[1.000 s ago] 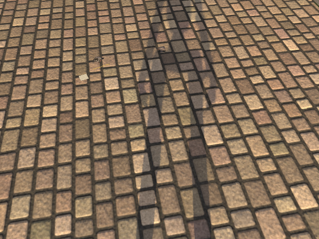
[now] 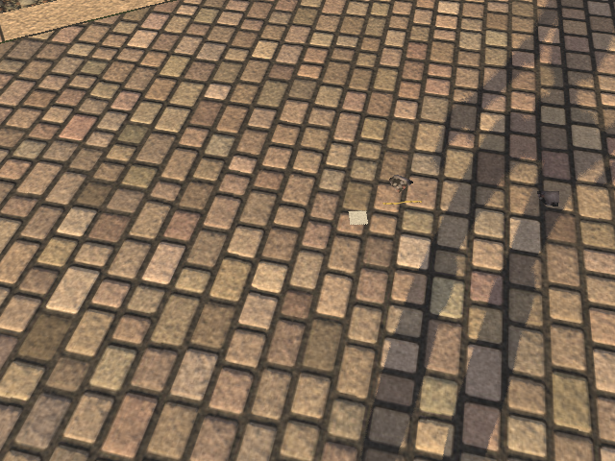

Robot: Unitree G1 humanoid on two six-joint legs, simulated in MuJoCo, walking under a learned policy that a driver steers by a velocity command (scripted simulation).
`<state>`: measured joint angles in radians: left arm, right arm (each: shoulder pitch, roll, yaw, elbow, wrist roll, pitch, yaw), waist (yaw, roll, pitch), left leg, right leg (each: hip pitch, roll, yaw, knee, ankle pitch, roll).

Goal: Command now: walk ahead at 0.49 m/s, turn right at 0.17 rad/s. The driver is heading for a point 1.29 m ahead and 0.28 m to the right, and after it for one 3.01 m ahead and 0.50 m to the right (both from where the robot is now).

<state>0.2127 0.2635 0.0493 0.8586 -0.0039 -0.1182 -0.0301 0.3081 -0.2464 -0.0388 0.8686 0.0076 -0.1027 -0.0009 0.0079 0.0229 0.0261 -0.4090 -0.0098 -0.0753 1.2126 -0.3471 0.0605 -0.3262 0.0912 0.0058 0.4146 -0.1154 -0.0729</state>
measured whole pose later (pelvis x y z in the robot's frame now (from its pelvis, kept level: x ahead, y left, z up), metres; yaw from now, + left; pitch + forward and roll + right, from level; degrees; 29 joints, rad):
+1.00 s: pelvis +0.48 -0.12 +0.00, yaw -29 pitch +2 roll +0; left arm 0.22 0.26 0.05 0.69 0.00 -0.07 -0.04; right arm 0.26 -0.30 -0.05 0.82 0.03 -0.09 0.01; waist -0.02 0.03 0.04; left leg -0.50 0.11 -0.02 1.22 -0.33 0.01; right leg -0.32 0.06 -0.07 0.48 -0.19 -0.09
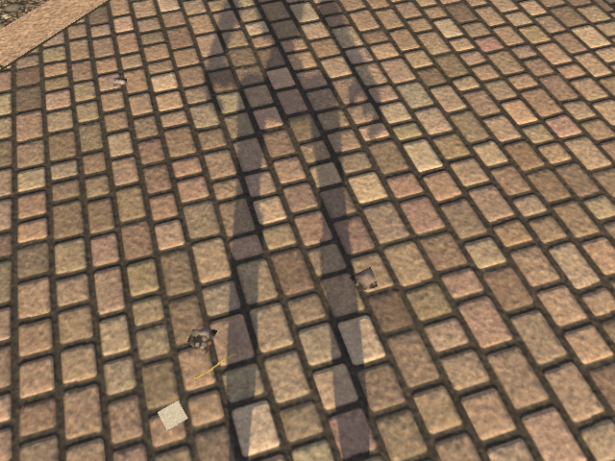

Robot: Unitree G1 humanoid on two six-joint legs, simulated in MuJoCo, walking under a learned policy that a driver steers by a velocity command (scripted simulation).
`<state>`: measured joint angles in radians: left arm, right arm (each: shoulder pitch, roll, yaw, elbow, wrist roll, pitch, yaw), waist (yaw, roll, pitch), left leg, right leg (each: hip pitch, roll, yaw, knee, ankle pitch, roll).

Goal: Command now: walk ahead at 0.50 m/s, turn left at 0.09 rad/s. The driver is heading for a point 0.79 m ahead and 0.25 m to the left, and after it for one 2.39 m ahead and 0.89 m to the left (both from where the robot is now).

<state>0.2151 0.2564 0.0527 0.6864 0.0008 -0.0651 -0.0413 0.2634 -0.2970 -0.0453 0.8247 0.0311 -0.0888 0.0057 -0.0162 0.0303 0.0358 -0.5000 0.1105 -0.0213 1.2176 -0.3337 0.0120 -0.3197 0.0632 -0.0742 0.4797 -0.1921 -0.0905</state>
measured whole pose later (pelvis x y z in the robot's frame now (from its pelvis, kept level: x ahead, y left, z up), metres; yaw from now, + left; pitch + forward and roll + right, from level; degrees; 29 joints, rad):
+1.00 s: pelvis +0.55 +0.11 +0.00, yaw +31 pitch +2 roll -1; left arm 0.17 0.26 0.06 0.71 0.01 -0.12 -0.02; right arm 0.33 -0.29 -0.06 0.71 0.02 -0.04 -0.01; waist -0.01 0.04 -0.01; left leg -0.37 -0.06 -0.13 1.15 -0.43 0.03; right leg -0.37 0.04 0.00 0.51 -0.18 -0.03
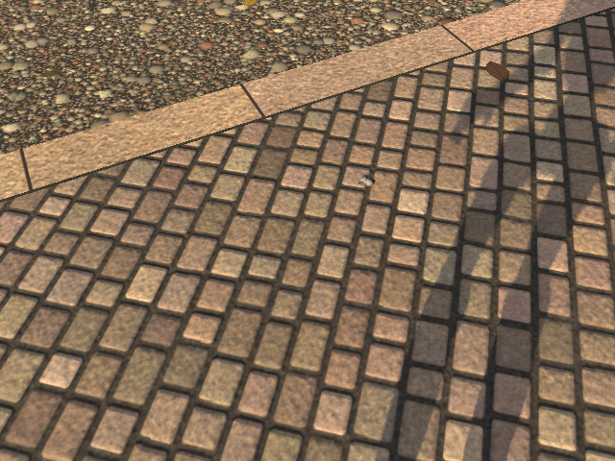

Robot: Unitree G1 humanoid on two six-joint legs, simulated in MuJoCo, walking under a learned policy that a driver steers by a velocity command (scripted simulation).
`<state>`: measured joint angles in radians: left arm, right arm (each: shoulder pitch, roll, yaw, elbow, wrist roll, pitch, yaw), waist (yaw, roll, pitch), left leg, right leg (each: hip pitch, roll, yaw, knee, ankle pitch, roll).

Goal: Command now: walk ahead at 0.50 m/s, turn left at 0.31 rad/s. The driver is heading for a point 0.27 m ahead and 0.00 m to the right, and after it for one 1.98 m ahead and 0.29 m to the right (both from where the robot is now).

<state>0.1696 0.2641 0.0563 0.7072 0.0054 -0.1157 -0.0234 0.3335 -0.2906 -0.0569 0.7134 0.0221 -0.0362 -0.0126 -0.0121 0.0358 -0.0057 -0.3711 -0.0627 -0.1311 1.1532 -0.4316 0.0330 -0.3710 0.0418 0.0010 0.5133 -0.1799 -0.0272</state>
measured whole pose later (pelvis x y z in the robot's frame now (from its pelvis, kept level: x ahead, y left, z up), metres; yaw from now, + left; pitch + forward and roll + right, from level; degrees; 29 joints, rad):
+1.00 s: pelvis +0.21 +0.02 +0.00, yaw -9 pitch +1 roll +1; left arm 0.17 0.30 0.08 0.75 -0.02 0.05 0.03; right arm 0.18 -0.26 -0.08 0.77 -0.02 0.00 -0.05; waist -0.01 -0.02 0.04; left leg -0.31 0.06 0.16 0.51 -0.22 0.02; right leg -0.50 -0.02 0.02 1.06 -0.50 0.04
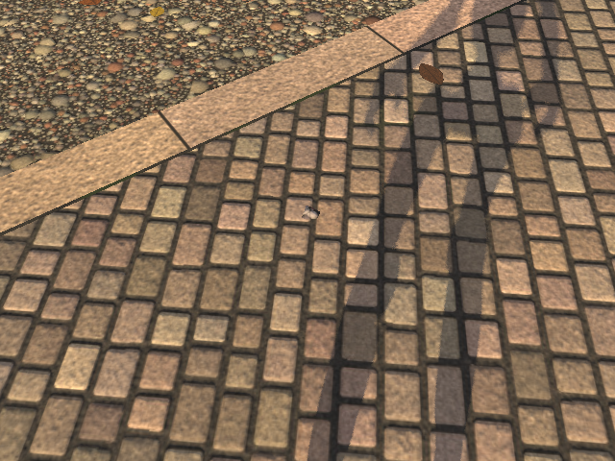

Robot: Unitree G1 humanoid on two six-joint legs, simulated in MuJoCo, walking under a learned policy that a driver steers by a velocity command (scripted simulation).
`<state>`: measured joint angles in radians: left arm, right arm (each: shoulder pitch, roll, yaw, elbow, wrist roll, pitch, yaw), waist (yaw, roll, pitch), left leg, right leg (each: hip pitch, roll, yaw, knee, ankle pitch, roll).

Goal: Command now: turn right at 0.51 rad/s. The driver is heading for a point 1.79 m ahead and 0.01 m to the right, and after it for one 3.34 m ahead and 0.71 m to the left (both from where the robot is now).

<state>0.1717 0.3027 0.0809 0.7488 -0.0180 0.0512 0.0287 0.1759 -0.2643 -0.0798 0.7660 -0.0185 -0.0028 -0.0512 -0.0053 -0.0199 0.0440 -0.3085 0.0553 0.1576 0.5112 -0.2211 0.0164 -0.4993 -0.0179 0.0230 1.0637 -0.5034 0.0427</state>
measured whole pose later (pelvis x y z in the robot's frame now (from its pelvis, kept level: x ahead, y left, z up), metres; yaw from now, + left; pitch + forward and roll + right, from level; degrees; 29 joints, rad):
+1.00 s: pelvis +0.09 -0.03 +0.01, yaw +3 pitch +2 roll -1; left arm 0.40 0.27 0.08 0.80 0.00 -0.08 0.01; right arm 0.13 -0.29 -0.07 0.72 0.03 -0.03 0.03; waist 0.08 0.04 0.01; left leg -0.67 0.08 -0.05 0.94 -0.16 0.00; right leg 0.00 0.00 -0.15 0.27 -0.30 -0.01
